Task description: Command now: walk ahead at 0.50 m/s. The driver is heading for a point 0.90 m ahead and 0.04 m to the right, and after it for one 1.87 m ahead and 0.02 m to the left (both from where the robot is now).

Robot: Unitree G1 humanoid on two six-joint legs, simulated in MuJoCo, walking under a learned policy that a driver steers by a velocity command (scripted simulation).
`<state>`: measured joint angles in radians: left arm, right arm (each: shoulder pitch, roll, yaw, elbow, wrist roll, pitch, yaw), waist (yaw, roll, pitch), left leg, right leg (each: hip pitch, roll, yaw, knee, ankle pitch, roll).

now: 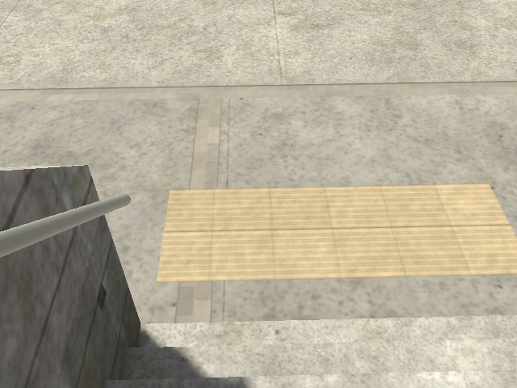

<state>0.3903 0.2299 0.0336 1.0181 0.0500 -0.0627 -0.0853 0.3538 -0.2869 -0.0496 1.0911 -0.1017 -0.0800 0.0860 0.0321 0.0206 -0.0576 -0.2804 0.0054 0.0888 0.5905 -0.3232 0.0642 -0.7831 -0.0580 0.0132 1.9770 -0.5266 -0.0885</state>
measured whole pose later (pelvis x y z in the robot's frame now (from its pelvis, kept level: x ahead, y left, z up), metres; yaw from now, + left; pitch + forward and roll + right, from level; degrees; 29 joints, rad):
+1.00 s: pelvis +0.49 +0.00 -0.41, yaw +0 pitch +1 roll +0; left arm 0.30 0.19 0.00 0.96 0.02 -0.07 -0.11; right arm 0.36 -0.20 0.02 1.08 -0.05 -0.07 0.10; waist 0.01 0.00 -0.05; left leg -0.29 -0.02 0.09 0.53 -0.27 0.07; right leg -0.77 -0.09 0.01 1.44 -0.22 0.08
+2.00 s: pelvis +0.57 -0.03 -0.41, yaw -1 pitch +2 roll +0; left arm 0.09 0.26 0.06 1.08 0.02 -0.05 -0.07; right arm 0.14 -0.26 -0.06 1.01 -0.01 -0.06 0.08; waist 0.00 -0.01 0.02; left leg -0.19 0.02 0.06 0.60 -0.39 -0.01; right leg -0.20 -0.03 -0.07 0.60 -0.39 0.01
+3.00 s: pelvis +0.75 -0.06 -0.63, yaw -1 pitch +1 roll -1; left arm 0.53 0.17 -0.03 1.11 0.08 -0.09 -0.06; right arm 0.31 -0.23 0.00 0.95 -0.06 -0.06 0.11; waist 0.02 0.03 -0.01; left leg -0.79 0.10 -0.03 1.32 -0.01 0.00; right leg -0.33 0.06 -0.08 0.67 -0.35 -0.09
